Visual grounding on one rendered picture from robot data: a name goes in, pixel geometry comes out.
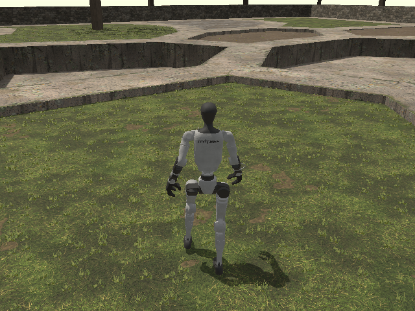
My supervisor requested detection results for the left robot upper arm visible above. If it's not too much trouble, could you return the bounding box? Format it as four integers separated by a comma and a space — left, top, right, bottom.
176, 130, 195, 167

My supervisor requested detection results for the right robot upper arm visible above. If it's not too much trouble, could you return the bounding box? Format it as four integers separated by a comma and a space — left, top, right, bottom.
222, 130, 239, 165

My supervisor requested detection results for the robot left forearm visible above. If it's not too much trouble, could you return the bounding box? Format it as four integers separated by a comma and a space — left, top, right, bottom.
168, 157, 183, 184

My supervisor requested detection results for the robot right thigh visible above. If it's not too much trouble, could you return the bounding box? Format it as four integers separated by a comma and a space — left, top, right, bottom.
214, 182, 230, 233

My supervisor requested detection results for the right robot hand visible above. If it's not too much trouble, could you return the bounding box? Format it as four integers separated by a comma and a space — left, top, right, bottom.
227, 173, 242, 185

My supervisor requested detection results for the robot right forearm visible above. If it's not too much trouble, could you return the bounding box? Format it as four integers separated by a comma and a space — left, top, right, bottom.
232, 156, 242, 176

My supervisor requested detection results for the left robot foot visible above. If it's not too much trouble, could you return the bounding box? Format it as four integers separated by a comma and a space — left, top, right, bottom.
184, 235, 192, 249

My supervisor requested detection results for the left robot hand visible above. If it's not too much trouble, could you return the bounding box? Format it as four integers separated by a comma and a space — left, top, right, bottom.
166, 182, 181, 197

